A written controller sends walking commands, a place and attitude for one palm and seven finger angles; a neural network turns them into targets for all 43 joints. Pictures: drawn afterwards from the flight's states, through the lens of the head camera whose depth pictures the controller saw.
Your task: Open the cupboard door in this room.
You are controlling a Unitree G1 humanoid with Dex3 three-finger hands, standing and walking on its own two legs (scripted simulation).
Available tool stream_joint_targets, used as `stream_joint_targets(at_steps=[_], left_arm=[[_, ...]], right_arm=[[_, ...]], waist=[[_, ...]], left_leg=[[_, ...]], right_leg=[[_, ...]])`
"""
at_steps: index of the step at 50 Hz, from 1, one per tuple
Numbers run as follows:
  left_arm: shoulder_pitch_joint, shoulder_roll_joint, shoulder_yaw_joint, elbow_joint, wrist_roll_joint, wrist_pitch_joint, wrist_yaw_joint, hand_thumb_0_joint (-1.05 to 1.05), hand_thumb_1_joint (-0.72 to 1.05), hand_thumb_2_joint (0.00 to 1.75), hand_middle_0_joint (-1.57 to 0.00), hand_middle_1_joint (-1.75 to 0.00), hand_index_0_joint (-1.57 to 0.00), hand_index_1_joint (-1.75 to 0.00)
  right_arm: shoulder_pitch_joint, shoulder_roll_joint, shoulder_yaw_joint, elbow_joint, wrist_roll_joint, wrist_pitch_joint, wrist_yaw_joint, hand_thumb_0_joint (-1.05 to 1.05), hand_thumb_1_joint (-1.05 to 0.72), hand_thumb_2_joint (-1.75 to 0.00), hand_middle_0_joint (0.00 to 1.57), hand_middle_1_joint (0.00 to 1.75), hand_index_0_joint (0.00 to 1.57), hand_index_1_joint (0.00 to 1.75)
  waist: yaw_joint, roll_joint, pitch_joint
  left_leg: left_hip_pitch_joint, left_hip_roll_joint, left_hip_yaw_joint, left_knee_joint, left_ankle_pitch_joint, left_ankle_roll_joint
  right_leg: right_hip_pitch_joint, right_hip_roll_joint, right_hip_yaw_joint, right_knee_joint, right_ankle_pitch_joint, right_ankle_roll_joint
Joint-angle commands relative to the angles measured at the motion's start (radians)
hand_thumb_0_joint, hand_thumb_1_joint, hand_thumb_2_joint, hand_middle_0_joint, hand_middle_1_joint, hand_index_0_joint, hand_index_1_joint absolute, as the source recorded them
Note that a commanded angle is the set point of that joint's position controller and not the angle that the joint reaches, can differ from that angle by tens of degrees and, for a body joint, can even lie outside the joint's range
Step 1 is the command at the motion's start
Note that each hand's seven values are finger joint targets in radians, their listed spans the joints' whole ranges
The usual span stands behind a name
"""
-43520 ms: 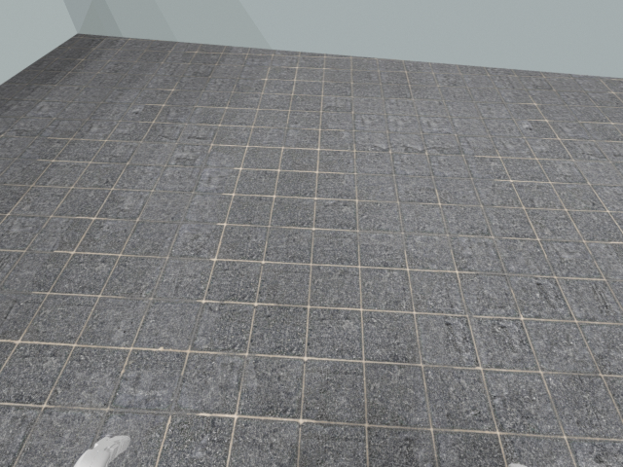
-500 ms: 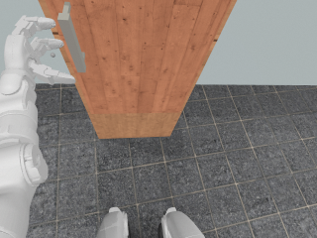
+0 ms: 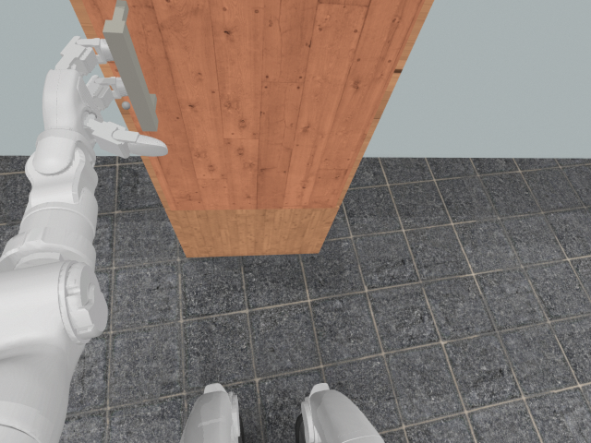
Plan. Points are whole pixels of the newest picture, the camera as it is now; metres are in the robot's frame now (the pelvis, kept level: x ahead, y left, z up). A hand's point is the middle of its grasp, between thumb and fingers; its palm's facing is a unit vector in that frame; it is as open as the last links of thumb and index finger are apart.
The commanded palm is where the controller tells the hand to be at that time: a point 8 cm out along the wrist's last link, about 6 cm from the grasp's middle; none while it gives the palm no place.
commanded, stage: slide the fingers in behind the handle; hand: left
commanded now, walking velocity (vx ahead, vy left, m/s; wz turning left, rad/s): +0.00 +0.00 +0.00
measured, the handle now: (137, 72) +0.58 +0.15 +0.10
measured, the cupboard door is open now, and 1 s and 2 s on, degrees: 0 0 10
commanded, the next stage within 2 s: close the thumb around the handle in 0.68 s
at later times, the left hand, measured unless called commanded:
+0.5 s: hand (139, 103) +0.53 +0.15 +0.09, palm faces -0.01 -1.00 -0.01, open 13.8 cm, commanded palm +0.51 +0.19 +0.09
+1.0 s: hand (142, 102) +0.53 +0.14 +0.10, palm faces -0.01 -1.00 -0.02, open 12.6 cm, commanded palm +0.51 +0.18 +0.09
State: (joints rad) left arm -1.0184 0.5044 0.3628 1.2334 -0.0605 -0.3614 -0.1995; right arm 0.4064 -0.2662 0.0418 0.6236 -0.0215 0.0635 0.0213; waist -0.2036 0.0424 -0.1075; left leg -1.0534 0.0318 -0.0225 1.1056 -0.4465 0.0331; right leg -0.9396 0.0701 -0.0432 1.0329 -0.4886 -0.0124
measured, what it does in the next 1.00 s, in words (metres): stands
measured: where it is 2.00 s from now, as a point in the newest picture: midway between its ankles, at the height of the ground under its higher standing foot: outside the picture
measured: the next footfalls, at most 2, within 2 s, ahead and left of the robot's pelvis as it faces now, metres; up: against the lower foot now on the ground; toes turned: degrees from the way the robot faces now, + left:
none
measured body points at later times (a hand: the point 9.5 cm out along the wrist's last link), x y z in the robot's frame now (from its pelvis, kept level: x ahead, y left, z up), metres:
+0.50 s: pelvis +0.00 +0.00 +0.00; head +0.13 +0.02 +0.43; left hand +0.53 +0.20 +0.10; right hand -0.02 -0.27 -0.11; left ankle +0.03 +0.09 -0.66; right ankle +0.00 -0.12 -0.66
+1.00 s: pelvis +0.00 +0.00 +0.00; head +0.13 +0.02 +0.43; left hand +0.53 +0.20 +0.10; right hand -0.01 -0.26 -0.11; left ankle +0.03 +0.09 -0.66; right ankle +0.00 -0.12 -0.66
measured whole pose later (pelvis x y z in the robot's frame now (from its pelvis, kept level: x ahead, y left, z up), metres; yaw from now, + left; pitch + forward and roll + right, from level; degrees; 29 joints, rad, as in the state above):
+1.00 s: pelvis +0.00 +0.00 +0.00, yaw +0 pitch +22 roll -4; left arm -1.01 0.45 0.33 1.21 -0.06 -0.38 -0.14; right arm 0.42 -0.26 0.03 0.63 -0.03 0.06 0.04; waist -0.20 0.05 -0.12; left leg -1.04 0.03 -0.02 1.10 -0.44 0.03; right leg -0.94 0.07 -0.04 1.04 -0.49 -0.02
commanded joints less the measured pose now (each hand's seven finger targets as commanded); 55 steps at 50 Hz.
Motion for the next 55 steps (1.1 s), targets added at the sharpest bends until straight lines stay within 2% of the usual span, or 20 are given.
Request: stream_joint_targets(at_steps=[1, 3, 5, 9, 11, 15, 16, 20, 25, 29, 32, 34, 36, 39, 42, 45, 49, 50, 51, 55], left_arm=[[-0.488, 0.229, 0.01, -0.211, -0.015, -0.078, -0.002, 0.0, -0.5, 0.3, -0.3, -1.2, -0.3, -1.2], [-0.501, 0.225, 0.005, -0.212, -0.017, -0.078, -0.004, 0.0, -0.5, 0.3, -0.3, -1.2, -0.3, -1.2], [-0.495, 0.234, 0.019, -0.241, -0.022, -0.089, -0.008, 0.0, -0.5, 0.3, -0.3, -1.2, -0.3, -1.2], [-0.495, 0.144, -0.042, -0.229, -0.034, -0.084, -0.011, 0.0, -0.5, 0.3, -0.3, -1.2, -0.3, -1.2], [-0.499, 0.131, -0.054, -0.213, -0.029, -0.071, -0.003, 0.0, -0.5, 0.3, -0.3, -1.2, -0.3, -1.2], [-0.491, 0.211, 0.02, -0.205, -0.02, -0.063, 0.032, 0.0, -0.5, 0.3, -0.3, -1.2, -0.3, -1.2], [-0.486, 0.185, -0.001, -0.197, -0.017, -0.062, 0.037, 0.0, -0.5, 0.3, -0.3, -1.2, -0.3, -1.2], [-0.484, 0.208, 0.008, -0.201, 0.005, -0.081, 0.05, 0.0, -0.5, 0.3, -0.3, -1.2, -0.3, -1.2], [-0.49, 0.17, -0.016, -0.223, -0.007, -0.087, 0.034, 0.0, -0.5, 0.3, -0.3, -1.2, -0.3, -1.2], [-0.502, 0.168, -0.015, -0.213, -0.02, -0.081, 0.031, 0.0, -0.5, 0.3, -0.3, -1.2, -0.3, -1.2], [-0.491, 0.188, 0.004, -0.242, -0.018, -0.088, 0.037, 0.0, -0.5, 0.3, -0.3, -1.2, -0.3, -1.2], [-0.5, 0.137, -0.033, -0.243, -0.018, -0.096, 0.041, 0.0, -0.5, 0.3, -0.3, -1.2, -0.3, -1.2], [-0.489, 0.13, -0.04, -0.229, -0.011, -0.096, 0.045, 0.0, -0.5, 0.3, -0.3, -1.2, -0.3, -1.2], [-0.472, 0.152, -0.013, -0.212, -0.014, -0.088, 0.054, 0.0, -0.5, 0.3, -0.3, -1.2, -0.3, -1.2], [-0.464, 0.16, -0.009, -0.182, -0.006, -0.075, 0.057, 0.0, -0.33, 0.37, -0.31, -1.22, -0.31, -1.22], [-0.473, 0.17, -0.003, -0.228, -0.003, -0.091, 0.058, 0.0, -0.16, 0.44, -0.32, -1.24, -0.32, -1.24], [-0.467, 0.114, -0.039, -0.249, -0.017, -0.102, 0.049, 0.0, 0.06, 0.54, -0.34, -1.26, -0.34, -1.26], [-0.442, 0.128, -0.027, -0.231, -0.013, -0.099, 0.049, 0.0, 0.12, 0.56, -0.34, -1.27, -0.34, -1.27], [-0.455, 0.11, -0.046, -0.229, -0.016, -0.094, 0.048, 0.0, 0.17, 0.59, -0.35, -1.27, -0.35, -1.27], [-0.487, 0.117, -0.044, -0.217, -0.012, -0.091, 0.06, 0.0, 0.4, 0.68, -0.36, -1.3, -0.36, -1.3]], right_arm=[[0.183, -0.184, -0.069, -0.04, 0.004, -0.022, -0.018, 0.0, -0.9, -0.9, 0.2, 0.3, 0.2, 0.3], [0.185, -0.186, -0.07, -0.036, 0.003, -0.024, -0.018, 0.0, -0.9, -0.9, 0.2, 0.3, 0.2, 0.3], [0.191, -0.187, -0.072, -0.035, 0.002, -0.026, -0.018, 0.0, -0.9, -0.9, 0.2, 0.3, 0.2, 0.3], [0.194, -0.179, -0.075, -0.025, 0.001, -0.029, -0.013, 0.0, -0.9, -0.9, 0.2, 0.3, 0.2, 0.3], [0.196, -0.182, -0.077, -0.021, 0.002, -0.028, -0.01, 0.0, -0.9, -0.9, 0.2, 0.3, 0.2, 0.3], [0.205, -0.189, -0.076, -0.025, -0.002, -0.029, -0.011, 0.0, -0.9, -0.9, 0.2, 0.3, 0.2, 0.3], [0.2, -0.183, -0.073, -0.028, -0.002, -0.029, -0.009, 0.0, -0.9, -0.9, 0.2, 0.3, 0.2, 0.3], [0.198, -0.185, -0.074, -0.029, -0.004, -0.029, -0.005, 0.0, -0.9, -0.9, 0.2, 0.3, 0.2, 0.3], [0.195, -0.183, -0.078, -0.035, -0.001, -0.028, -0.005, 0.0, -0.9, -0.9, 0.2, 0.3, 0.2, 0.3], [0.198, -0.185, -0.075, -0.031, -0.002, -0.029, -0.008, 0.0, -0.9, -0.9, 0.2, 0.3, 0.2, 0.3], [0.193, -0.184, -0.077, -0.035, -0.001, -0.027, -0.008, 0.0, -0.9, -0.9, 0.2, 0.3, 0.2, 0.3], [0.193, -0.179, -0.078, -0.031, -0.004, -0.029, -0.005, 0.0, -0.9, -0.9, 0.2, 0.3, 0.2, 0.3], [0.188, -0.181, -0.079, -0.028, -0.003, -0.027, -0.003, 0.0, -0.9, -0.9, 0.2, 0.3, 0.2, 0.3], [0.197, -0.186, -0.08, -0.03, -0.005, -0.024, -0.003, 0.0, -0.9, -0.9, 0.2, 0.3, 0.2, 0.3], [0.194, -0.183, -0.076, -0.032, -0.003, -0.022, -0.004, 0.0, -0.9, -0.9, 0.2, 0.3, 0.2, 0.3], [0.195, -0.184, -0.079, -0.036, -0.005, -0.022, -0.003, 0.0, -0.9, -0.9, 0.2, 0.3, 0.2, 0.3], [0.193, -0.177, -0.081, -0.035, -0.006, -0.021, 0.001, 0.0, -0.9, -0.9, 0.2, 0.3, 0.2, 0.3], [0.187, -0.181, -0.083, -0.034, -0.002, -0.02, 0.001, 0.0, -0.9, -0.9, 0.2, 0.3, 0.2, 0.3], [0.186, -0.181, -0.083, -0.034, -0.002, -0.018, 0.0, 0.0, -0.9, -0.9, 0.2, 0.3, 0.2, 0.3], [0.187, -0.181, -0.08, -0.03, 0.0, -0.019, -0.003, 0.0, -0.9, -0.9, 0.2, 0.3, 0.2, 0.3]], waist=[[-0.026, 0.11, -0.497], [-0.034, 0.102, -0.472], [-0.014, 0.134, -0.527], [-0.034, 0.134, -0.496], [-0.039, 0.126, -0.478], [-0.021, 0.101, -0.492], [-0.024, 0.105, -0.479], [-0.024, 0.105, -0.478], [-0.024, 0.112, -0.513], [-0.032, 0.094, -0.489], [-0.013, 0.109, -0.516], [-0.025, 0.129, -0.507], [-0.025, 0.124, -0.497], [-0.018, 0.1, -0.488], [-0.02, 0.077, -0.464], [-0.01, 0.102, -0.514], [-0.013, 0.108, -0.512], [-0.007, 0.103, -0.508], [-0.02, 0.098, -0.491], [-0.026, 0.087, -0.464]], left_leg=[[0.484, -0.007, -0.054, -0.093, 0.337, 0.006], [0.468, -0.005, -0.052, -0.095, 0.314, 0.008], [0.512, -0.005, -0.053, -0.094, 0.358, 0.004], [0.519, -0.006, -0.058, -0.091, 0.347, 0.004], [0.516, -0.004, -0.061, -0.099, 0.332, 0.002], [0.488, -0.005, -0.056, -0.097, 0.339, 0.006], [0.477, -0.009, -0.053, -0.1, 0.331, 0.005], [0.47, -0.008, -0.05, -0.091, 0.326, 0.006], [0.504, -0.01, -0.05, -0.093, 0.351, 0.005], [0.493, -0.01, -0.054, -0.094, 0.337, 0.008], [0.503, -0.009, -0.052, -0.098, 0.356, 0.002], [0.534, -0.008, -0.06, -0.096, 0.376, 0.001], [0.529, -0.006, -0.061, -0.097, 0.354, -0.002], [0.514, -0.009, -0.06, -0.101, 0.359, 0.002], [0.475, -0.011, -0.053, -0.102, 0.335, 0.003], [0.517, -0.01, -0.055, -0.101, 0.378, 0.002], [0.545, -0.009, -0.06, -0.103, 0.392, -0.003], [0.541, -0.007, -0.057, -0.105, 0.378, -0.005], [0.534, -0.007, -0.058, -0.107, 0.369, -0.003], [0.506, -0.01, -0.057, -0.11, 0.335, 0.001]], right_leg=[[0.08, 0.007, 0.019, -0.136, 0.312, -0.007], [0.076, 0.007, 0.021, -0.142, 0.296, -0.005], [0.087, 0.007, 0.021, -0.134, 0.326, -0.01], [0.051, 0.01, 0.014, -0.139, 0.308, -0.011], [0.039, 0.009, 0.01, -0.143, 0.291, -0.009], [0.067, 0.006, 0.015, -0.137, 0.305, -0.008], [0.067, 0.006, 0.013, -0.137, 0.301, -0.008], [0.064, 0.005, 0.018, -0.135, 0.301, -0.007], [0.078, 0.006, 0.017, -0.134, 0.325, -0.008], [0.07, 0.007, 0.015, -0.137, 0.312, -0.009], [0.092, 0.006, 0.017, -0.133, 0.33, -0.009], [0.057, 0.007, 0.01, -0.131, 0.327, -0.013], [0.042, 0.006, 0.009, -0.132, 0.305, -0.01], [0.063, 0.008, 0.009, -0.133, 0.314, -0.012], [0.07, 0.006, 0.011, -0.136, 0.308, -0.008], [0.082, 0.006, 0.012, -0.129, 0.339, -0.01], [0.073, 0.008, 0.005, -0.129, 0.338, -0.013], [0.068, 0.008, 0.006, -0.133, 0.329, -0.011], [0.063, 0.007, 0.006, -0.137, 0.324, -0.01], [0.055, 0.006, 0.011, -0.141, 0.3, -0.008]])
